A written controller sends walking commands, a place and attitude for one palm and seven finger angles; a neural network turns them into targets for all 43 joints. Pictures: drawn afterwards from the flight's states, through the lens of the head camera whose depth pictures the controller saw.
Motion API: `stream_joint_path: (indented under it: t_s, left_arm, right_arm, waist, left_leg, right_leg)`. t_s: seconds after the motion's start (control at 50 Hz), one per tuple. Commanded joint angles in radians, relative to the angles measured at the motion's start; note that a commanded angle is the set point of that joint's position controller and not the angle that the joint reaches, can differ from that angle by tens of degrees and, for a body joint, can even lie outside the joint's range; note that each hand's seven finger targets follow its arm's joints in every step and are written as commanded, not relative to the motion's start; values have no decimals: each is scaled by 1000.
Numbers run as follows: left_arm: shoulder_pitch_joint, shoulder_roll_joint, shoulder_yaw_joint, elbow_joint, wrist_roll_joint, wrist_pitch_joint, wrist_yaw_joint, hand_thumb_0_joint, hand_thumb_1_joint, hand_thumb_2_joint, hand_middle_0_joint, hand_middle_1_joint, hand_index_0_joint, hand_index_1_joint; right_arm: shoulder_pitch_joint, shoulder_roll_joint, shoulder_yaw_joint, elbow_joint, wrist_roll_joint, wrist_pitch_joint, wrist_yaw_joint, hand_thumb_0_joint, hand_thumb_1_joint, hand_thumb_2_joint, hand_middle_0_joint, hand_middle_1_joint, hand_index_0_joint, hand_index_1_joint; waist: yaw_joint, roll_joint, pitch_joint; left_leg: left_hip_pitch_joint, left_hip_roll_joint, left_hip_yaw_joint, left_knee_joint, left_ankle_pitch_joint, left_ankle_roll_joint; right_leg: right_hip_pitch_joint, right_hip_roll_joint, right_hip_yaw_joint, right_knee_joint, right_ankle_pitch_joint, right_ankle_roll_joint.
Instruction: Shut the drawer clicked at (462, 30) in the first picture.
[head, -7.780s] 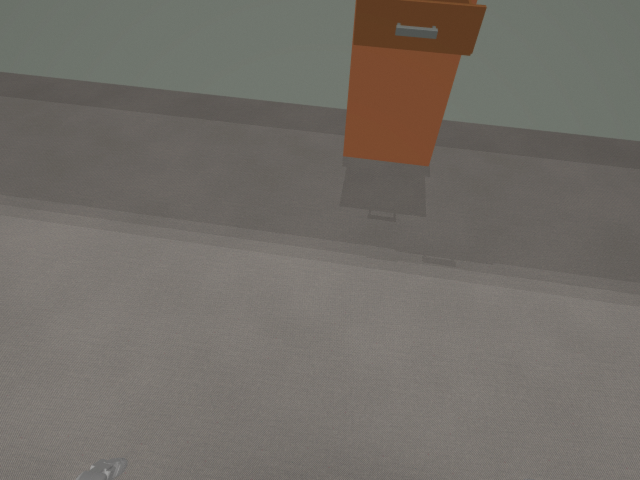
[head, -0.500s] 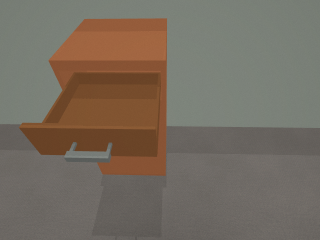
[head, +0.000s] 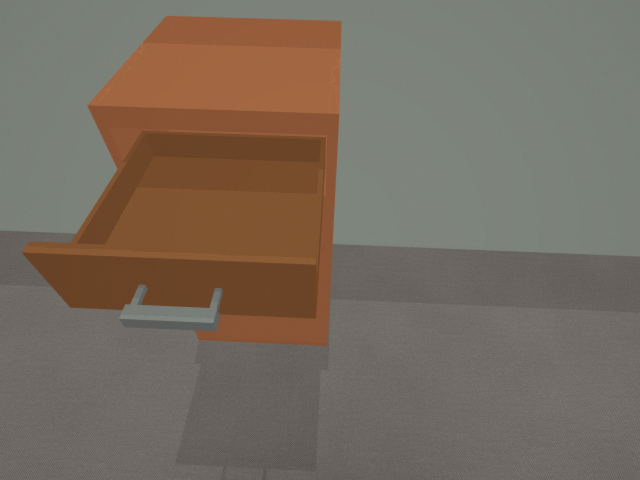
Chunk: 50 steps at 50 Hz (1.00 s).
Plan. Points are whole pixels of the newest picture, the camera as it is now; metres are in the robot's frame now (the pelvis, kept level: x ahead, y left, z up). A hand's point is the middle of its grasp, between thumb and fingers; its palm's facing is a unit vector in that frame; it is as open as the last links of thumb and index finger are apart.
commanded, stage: shuffle to correct the standing spot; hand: left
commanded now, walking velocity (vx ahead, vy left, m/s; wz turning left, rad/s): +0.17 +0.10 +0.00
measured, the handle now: (175, 305) +0.34 +0.23 +0.00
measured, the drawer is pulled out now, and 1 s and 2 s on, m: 0.30 0.30 0.30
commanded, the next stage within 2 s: come to a stop and stand still in 0.06 s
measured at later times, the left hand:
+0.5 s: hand out of the picture +0.09 +0.20 -0.16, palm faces +0.07 -0.96 -0.26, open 7.3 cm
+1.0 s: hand out of the picture +0.03 +0.15 -0.16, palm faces +0.05 -0.98 -0.22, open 7.2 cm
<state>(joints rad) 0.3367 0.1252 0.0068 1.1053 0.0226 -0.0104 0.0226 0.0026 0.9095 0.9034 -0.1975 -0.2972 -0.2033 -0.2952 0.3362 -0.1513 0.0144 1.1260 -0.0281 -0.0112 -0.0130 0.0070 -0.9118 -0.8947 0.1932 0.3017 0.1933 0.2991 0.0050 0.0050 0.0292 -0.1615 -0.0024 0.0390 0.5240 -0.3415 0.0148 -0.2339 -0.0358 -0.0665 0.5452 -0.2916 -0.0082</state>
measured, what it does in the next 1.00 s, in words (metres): stands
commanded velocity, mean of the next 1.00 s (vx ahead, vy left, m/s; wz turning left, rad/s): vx -0.02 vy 0.00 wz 0.00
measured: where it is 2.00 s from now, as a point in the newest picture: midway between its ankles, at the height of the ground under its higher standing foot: outside the picture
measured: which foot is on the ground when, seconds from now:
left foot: down 0.00-1.00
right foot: down 0.00-1.00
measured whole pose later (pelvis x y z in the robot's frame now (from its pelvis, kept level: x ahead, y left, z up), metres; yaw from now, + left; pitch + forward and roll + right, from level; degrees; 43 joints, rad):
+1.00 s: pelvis +0.02 -0.03 +0.01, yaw +1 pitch -2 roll +1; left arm 0.27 0.16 0.00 1.09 0.01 -0.01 0.04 0.00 0.93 0.90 -0.20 -0.30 -0.20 -0.30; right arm 0.29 -0.14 0.01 1.14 -0.02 -0.01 -0.03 0.01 -0.92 -0.89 0.19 0.30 0.19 0.30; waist 0.00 0.01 0.04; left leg -0.05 0.03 0.05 0.36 -0.28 -0.02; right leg -0.19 0.04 -0.10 0.40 -0.19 -0.08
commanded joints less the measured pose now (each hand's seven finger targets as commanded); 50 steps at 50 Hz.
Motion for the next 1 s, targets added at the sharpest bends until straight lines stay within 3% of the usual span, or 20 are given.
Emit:
stream_joint_path:
  t_s: [0.0, 0.04, 0.1, 0.14, 0.16, 0.2, 0.22, 0.26, 0.28, 0.3, 0.34, 0.36, 0.38, 0.44, 0.48, 0.52, 0.56, 0.58, 0.7, 0.98]
  left_arm:
    - [62, 150, 41, -40, -4, -18, 4, 0, 900, 900, -200, -300, -200, -300]
    - [47, 128, 39, -44, -3, -19, 2, 0, 900, 900, -200, -300, -200, -300]
    - [22, 72, 27, -55, 3, -24, 2, 0, 900, 900, -200, -300, -200, -300]
    - [12, 58, 24, -60, -3, -27, 4, 0, 900, 900, -200, -300, -200, -300]
    - [30, 59, 29, -52, -6, -29, 3, 0, 900, 900, -200, -300, -200, -300]
    - [142, 105, 39, -10, -8, -36, 11, 0, 900, 900, -200, -300, -200, -300]
    - [173, 139, 48, 8, -11, -37, 20, 0, 900, 900, -200, -300, -200, -300]
    - [118, 151, 42, 2, -8, -29, 31, 0, 900, 900, -200, -300, -200, -300]
    - [55, 141, 36, -20, -8, -20, 33, 0, 900, 900, -200, -300, -200, -300]
    - [20, 118, 30, -44, -12, -15, 31, 0, 900, 900, -200, -300, -200, -300]
    - [-16, 97, 31, -79, -23, -5, 41, 0, 900, 900, -200, -300, -200, -300]
    - [-31, 96, 32, -92, -23, 5, 43, 0, 900, 900, -200, -300, -200, -300]
    - [-59, 104, 36, -104, -18, 16, 42, 0, 900, 900, -200, -300, -200, -300]
    - [-48, 103, 45, -112, -14, 22, 35, 0, 900, 900, -200, -300, -200, -300]
    - [22, 96, 43, -90, -9, 13, 30, 0, 900, 900, -200, -300, -200, -300]
    - [29, 144, 36, -79, -9, -4, 27, 0, 900, 900, -200, -300, -200, -300]
    - [-22, 165, 31, -86, -13, -12, 23, 0, 900, 900, -200, -300, -200, -300]
    - [-37, 159, 29, -85, -12, -16, 24, 0, 900, 900, -200, -300, -200, -300]
    - [-45, 136, 16, -72, -19, -16, 22, 0, 900, 900, -200, -300, -200, -300]
    - [-3, 132, 13, -39, -16, -17, 12, 0, 900, 900, -200, -300, -200, -300]
  right_arm:
    - [81, -50, -7, -30, 6, -19, -6, 0, -900, -900, 200, 300, 200, 300]
    - [113, -63, -6, -18, 7, -30, -8, 0, -900, -900, 200, 300, 200, 300]
    - [169, -116, -15, 3, 8, -40, -23, 0, -900, -900, 200, 300, 200, 300]
    - [156, -120, -12, -4, 7, -37, -30, 0, -900, -900, 200, 300, 200, 300]
    - [129, -112, -11, -15, 9, -36, -31, 0, -900, -900, 200, 300, 200, 300]
    - [73, -83, -10, -47, 18, -40, -35, 0, -900, -900, 200, 300, 200, 300]
    - [51, -74, -12, -62, 18, -38, -32, 0, -900, -900, 200, 300, 200, 300]
    - [30, -39, -14, -62, 28, -25, -31, 0, -900, -900, 200, 300, 200, 300]
    - [61, -28, -16, -42, 28, -23, -27, 0, -900, -900, 200, 300, 200, 300]
    - [95, -46, -23, -17, 20, -32, -29, 0, -900, -900, 200, 300, 200, 300]
    - [135, -100, -34, -1, 21, -28, -45, 0, -900, -900, 200, 300, 200, 300]
    - [122, -120, -40, -4, 21, -22, -47, 0, -900, -900, 200, 300, 200, 300]
    - [122, -132, -46, -10, 19, -12, -49, 0, -900, -900, 200, 300, 200, 300]
    - [37, -128, -52, -47, 15, 2, -45, 0, -900, -900, 200, 300, 200, 300]
    - [-13, -118, -51, -73, 18, 0, -39, 0, -900, -900, 200, 300, 200, 300]
    - [10, -77, -50, -82, 24, -1, -34, 0, -900, -900, 200, 300, 200, 300]
    - [42, -35, -37, -58, 23, 12, -30, 0, -900, -900, 200, 300, 200, 300]
    - [45, -42, -33, -47, 21, 12, -29, 0, -900, -900, 200, 300, 200, 300]
    - [1, -71, -23, -18, 20, -9, -30, 0, -900, -900, 200, 300, 200, 300]
    - [57, -58, -7, 11, 13, 0, -17, 0, -900, -900, 200, 300, 200, 300]
  waist:
    - [-3, -64, 100]
    - [-14, 20, 92]
    - [-22, 174, 56]
    - [-9, 163, 80]
    - [10, 124, 69]
    - [50, -58, 21]
    - [50, -164, 13]
    - [13, -183, 3]
    - [-16, -132, 2]
    - [-20, -15, 9]
    - [-18, 145, -17]
    - [-15, 175, -2]
    - [-25, 193, 4]
    - [9, 128, 0]
    - [41, 55, -11]
    - [6, -58, -21]
    - [-22, -158, -15]
    - [-23, -201, -24]
    - [-4, 0, -38]
    - [-5, -22, 71]
  left_leg:
    - [-131, 19, 0, -49, -1, 16]
    - [-83, 51, -39, -91, 113, 31]
    - [34, 181, -159, -127, 546, 111]
    - [55, 205, -171, -98, 716, 140]
    - [23, 181, -145, -59, 730, 127]
    - [-132, 76, -42, 88, 607, 51]
    - [-222, 33, 3, 136, 400, 12]
    - [-175, 41, 5, 52, 11, -19]
    - [-83, 56, 0, -103, 185, -15]
    - [2, 80, -28, -128, 594, -7]
    - [179, 192, -99, -78, 1314, 32]
    - [274, 236, -130, -77, 1510, 58]
    - [328, 247, -138, -73, 1566, 70]
    - [240, 226, -105, -70, 1265, 106]
    - [117, 182, -76, -37, 894, 76]
    - [-23, 73, -34, -35, 307, 11]
    - [-15, 52, -25, -72, 76, -11]
    - [-3, 58, -26, -93, 89, -11]
    - [55, 115, -50, -185, 362, -5]
    - [-14, 80, -37, -219, 74, 1]
  right_leg:
    - [-5, -138, 183, -174, -148, -110]
    - [-19, -89, 107, -73, -46, -88]
    - [-72, 15, -48, 132, -5, -48]
    - [-94, 17, -53, 117, -121, -50]
    - [-19, 6, -41, 58, -31, -55]
    - [201, -93, 96, 14, 482, -85]
    - [277, -184, 153, -1, 764, -118]
    - [230, -259, 138, 0, 987, -146]
    - [169, -205, 81, 50, 914, -101]
    - [116, -110, 27, 121, 768, -46]
    - [-23, -30, -7, 142, 162, -4]
    - [-126, 0, -16, 155, -121, 2]
    - [-177, 12, -19, 180, -219, 2]
    - [-95, 3, -6, 87, -91, -14]
    - [46, -18, 26, -70, 165, -17]
    - [126, -161, 183, -88, 599, -86]
    - [94, -204, 214, -117, 603, -126]
    - [103, -187, 210, -114, 643, -122]
    - [135, -90, 137, -100, 515, -59]
    - [51, -75, 175, -301, 4, -48]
